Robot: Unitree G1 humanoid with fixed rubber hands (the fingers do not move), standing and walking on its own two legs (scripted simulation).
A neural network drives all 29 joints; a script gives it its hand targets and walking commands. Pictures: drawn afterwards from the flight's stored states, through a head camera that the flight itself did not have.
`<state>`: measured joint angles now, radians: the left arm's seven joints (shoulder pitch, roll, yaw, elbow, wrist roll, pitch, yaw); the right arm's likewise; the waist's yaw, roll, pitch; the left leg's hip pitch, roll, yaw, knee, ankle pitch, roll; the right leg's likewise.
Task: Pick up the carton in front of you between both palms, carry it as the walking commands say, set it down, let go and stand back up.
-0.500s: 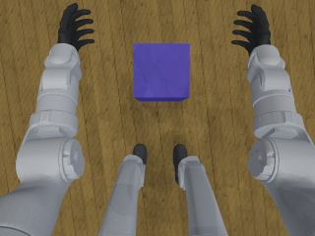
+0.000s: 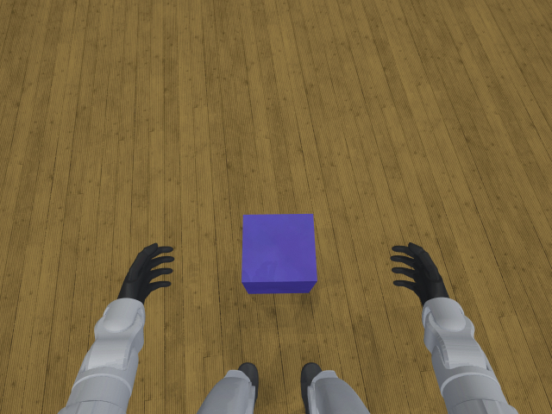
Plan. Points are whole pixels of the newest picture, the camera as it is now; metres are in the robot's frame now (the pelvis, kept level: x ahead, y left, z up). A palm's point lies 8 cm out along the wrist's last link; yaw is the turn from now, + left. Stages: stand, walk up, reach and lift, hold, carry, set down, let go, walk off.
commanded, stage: let go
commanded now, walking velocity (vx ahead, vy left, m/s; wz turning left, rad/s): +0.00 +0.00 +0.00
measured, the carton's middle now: (278, 256) +0.46 +0.01 -0.62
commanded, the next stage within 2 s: stand in 0.70 s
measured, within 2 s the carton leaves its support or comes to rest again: neither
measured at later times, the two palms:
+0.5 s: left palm (104, 368) +0.18 +0.23 -0.04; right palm (471, 370) +0.18 -0.23 -0.04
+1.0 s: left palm (66, 373) +0.17 +0.29 -0.06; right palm (505, 375) +0.17 -0.28 -0.05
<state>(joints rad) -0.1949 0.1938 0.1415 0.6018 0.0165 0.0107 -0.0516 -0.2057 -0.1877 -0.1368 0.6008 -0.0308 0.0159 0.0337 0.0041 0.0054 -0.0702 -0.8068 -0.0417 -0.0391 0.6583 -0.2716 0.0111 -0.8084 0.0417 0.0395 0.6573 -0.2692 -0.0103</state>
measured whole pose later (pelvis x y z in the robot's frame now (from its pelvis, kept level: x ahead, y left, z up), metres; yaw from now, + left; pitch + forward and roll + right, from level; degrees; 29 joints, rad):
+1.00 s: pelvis +0.04 +0.00 +0.02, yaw +0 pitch +0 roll +0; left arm 0.19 0.33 0.05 0.68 0.03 0.03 0.01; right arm 0.18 -0.33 -0.05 0.69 -0.04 0.02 -0.01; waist 0.00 0.00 0.00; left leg -0.19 -0.04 -0.05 0.50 -0.31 0.02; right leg -0.19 0.04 0.04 0.49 -0.31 -0.01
